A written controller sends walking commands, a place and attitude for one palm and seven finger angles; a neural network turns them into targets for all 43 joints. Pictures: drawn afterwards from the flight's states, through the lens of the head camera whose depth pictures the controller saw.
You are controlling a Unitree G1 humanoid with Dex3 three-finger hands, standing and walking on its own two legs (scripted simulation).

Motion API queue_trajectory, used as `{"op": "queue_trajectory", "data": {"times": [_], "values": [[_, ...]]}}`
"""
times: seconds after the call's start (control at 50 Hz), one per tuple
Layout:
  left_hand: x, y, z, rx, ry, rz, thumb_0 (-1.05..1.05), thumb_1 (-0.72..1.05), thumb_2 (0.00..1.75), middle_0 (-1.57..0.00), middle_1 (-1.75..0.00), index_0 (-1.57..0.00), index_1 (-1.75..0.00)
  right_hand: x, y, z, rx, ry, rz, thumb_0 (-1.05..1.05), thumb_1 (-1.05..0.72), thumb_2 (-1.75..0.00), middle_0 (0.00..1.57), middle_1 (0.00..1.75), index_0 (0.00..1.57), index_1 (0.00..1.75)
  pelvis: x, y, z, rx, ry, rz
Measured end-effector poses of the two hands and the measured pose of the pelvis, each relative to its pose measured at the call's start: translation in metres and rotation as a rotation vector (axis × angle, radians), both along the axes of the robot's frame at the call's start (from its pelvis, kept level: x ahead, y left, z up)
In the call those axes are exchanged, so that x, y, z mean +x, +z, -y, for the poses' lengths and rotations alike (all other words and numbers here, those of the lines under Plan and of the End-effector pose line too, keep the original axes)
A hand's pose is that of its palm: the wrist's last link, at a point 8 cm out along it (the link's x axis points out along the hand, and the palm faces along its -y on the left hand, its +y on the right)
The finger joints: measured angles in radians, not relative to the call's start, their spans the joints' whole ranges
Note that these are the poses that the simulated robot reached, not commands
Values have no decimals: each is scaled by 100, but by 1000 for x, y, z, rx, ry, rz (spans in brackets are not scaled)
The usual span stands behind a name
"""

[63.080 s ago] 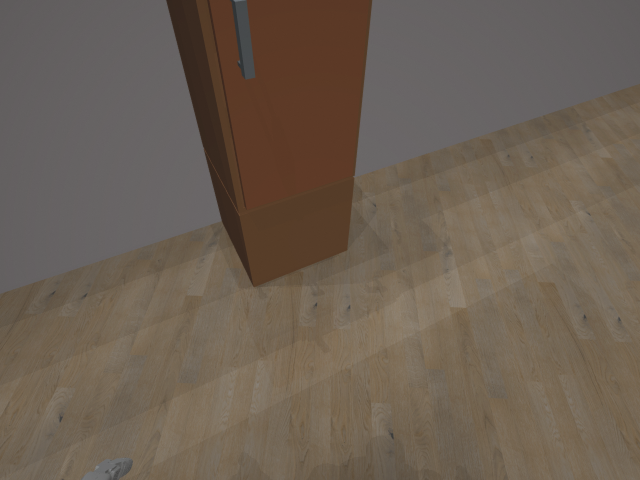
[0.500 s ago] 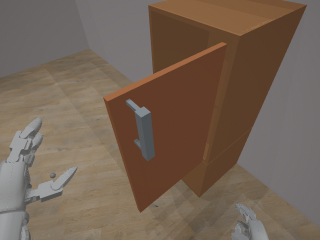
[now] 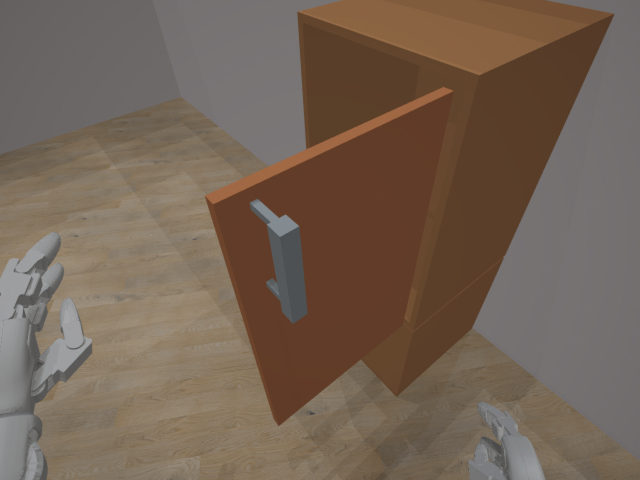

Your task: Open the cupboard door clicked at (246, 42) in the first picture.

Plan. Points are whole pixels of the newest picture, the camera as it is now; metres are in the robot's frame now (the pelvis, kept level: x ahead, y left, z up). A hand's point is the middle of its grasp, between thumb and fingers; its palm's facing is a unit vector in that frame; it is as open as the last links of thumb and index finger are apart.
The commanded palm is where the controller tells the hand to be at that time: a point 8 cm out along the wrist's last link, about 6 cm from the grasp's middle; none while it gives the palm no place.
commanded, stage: draw the hand back to the body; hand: left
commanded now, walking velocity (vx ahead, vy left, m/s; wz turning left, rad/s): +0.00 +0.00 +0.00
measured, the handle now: (278, 263) +0.31 +0.09 +0.15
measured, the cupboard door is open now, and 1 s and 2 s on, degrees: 90 90 90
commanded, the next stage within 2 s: step back with the hand held close in 0.08 s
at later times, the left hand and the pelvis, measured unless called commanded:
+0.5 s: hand (78, 369) +0.17 +0.26 +0.13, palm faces +0.32 -0.81 -0.50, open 7.4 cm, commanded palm +0.11 +0.31 +0.17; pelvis -0.03 +0.01 +0.00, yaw -1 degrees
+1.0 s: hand out of the picture +0.07 +0.27 +0.14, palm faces +0.39 -0.80 -0.45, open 7.4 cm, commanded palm +0.00 +0.33 +0.17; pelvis -0.13 +0.02 -0.02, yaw +2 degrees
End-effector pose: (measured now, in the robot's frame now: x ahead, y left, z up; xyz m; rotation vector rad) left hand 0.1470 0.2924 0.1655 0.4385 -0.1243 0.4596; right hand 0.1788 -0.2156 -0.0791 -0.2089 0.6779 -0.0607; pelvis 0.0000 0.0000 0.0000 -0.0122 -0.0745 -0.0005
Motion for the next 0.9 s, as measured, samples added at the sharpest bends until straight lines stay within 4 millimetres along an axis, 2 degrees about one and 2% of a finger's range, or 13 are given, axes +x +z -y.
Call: {"op": "queue_trajectory", "data": {"times": [0.22, 0.32, 0.5, 0.62, 0.74, 0.9], "values": [[-7, 3, -3, 6, 14, 6, 2, 89, 90, -21, -30, -21, -30, -9, -3, -3, 10, 4, -11, 1, -90, -90, 21, 30, 20, 30, -6, 0, 1, 0, 0, 7], [-6, 15, -9, 79, -8, 32, 2, 89, 90, -21, -30, -21, -30, -16, -3, 0, 12, -11, -28, 1, -90, -90, 21, 30, 20, 30, -13, 0, 0, -7, 3, -31], [-13, -8, -7, 94, -112, -106, 2, 90, 90, -21, -30, -21, -30, -47, -5, 13, -35, -112, -83, 1, -90, -90, 21, 30, 20, 30, -35, -4, -14, -3, -17, -84], [-31, 1, -18, 153, -135, -51, 2, 89, 90, -21, -30, -22, -30, -74, -3, 10, -70, -137, -94, 1, -90, -90, 20, 30, 20, 30, -54, -9, -21, 7, -17, -83], [-62, 13, -24, 206, -93, 43, 2, 89, 90, -21, -30, -21, -30, -92, -7, -1, -50, -101, -56, 1, -90, -90, 20, 30, 20, 30, -73, -16, -20, 16, 4, -75], [-97, -5, -14, 122, -65, 31, 1, 89, 90, -21, -30, -21, -30, -119, -18, -4, -22, -61, -64, 1, -90, -90, 21, 30, 20, 30, -109, -20, -15, -10, 15, -80]]}}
